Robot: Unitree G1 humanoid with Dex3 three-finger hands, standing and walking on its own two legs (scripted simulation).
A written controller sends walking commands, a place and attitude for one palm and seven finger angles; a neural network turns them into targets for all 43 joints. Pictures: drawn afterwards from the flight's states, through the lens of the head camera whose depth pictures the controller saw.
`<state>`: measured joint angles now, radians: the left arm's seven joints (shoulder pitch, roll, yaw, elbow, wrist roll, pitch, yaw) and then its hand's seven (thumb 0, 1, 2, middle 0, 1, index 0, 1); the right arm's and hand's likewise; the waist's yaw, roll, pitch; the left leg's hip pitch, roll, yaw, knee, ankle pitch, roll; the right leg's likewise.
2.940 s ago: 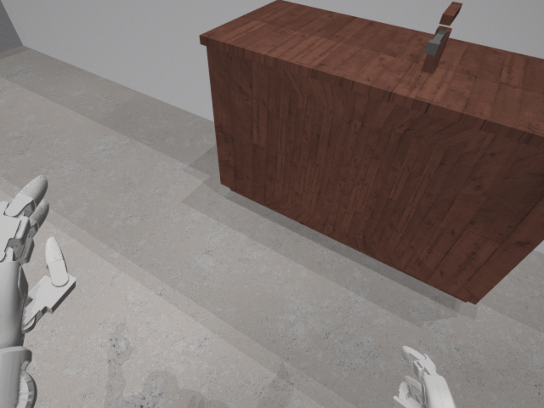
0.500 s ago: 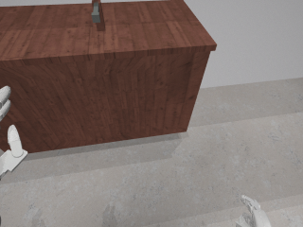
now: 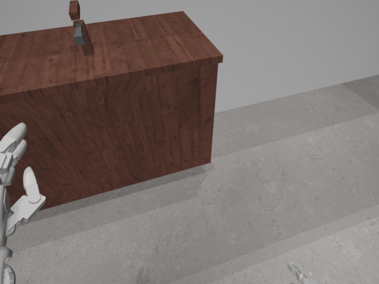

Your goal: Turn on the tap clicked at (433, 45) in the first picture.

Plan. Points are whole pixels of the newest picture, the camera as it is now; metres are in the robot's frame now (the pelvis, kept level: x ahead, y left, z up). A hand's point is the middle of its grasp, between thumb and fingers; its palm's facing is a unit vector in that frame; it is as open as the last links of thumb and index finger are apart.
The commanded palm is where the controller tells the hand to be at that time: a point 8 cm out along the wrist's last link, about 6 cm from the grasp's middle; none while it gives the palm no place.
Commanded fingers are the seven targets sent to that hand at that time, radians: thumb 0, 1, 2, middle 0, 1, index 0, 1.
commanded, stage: take the last steps up to it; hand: left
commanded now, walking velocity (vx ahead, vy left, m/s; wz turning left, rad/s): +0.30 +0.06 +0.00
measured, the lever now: (79, 39) +0.81 +0.39 +0.15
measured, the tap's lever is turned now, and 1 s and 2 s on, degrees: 0 0 0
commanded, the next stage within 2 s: come to a stop and stand still in 1.62 s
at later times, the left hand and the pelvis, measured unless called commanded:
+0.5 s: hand (63, 170) +0.26 +0.22 +0.17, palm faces +0.42 -0.80 -0.44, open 7.4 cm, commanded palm +0.21 +0.27 +0.18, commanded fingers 0.00 0.90 0.90 -0.20 -0.30 -0.20 -0.30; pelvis +0.05 -0.02 -0.01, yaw +0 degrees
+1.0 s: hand (79, 110) +0.40 +0.23 +0.19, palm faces +0.35 -0.82 -0.45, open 7.4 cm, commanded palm +0.34 +0.28 +0.18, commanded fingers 0.00 0.90 0.90 -0.20 -0.30 -0.20 -0.30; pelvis +0.17 +0.01 +0.00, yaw -2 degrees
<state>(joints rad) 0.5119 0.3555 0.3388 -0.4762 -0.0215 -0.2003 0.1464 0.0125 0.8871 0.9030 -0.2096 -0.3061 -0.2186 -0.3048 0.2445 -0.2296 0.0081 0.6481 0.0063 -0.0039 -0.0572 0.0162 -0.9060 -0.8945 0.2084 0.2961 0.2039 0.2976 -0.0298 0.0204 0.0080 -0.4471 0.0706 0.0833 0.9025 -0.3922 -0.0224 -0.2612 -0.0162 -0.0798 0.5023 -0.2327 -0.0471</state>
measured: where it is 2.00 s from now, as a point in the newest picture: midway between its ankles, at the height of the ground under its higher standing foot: (193, 260)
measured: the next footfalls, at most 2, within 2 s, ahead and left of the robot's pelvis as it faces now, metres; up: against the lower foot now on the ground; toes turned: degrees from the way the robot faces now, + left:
left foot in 0.12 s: +0.07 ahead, +0.14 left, +0.00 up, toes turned +8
right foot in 0.38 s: +0.09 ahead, -0.11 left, +0.00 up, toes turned -8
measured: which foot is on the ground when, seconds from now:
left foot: up 0.00-0.10, down 0.12-0.40, up 0.42-0.74, down 0.76-1.00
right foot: down 0.00-0.14, up 0.16-0.36, down 0.38-0.78, up 0.80-1.00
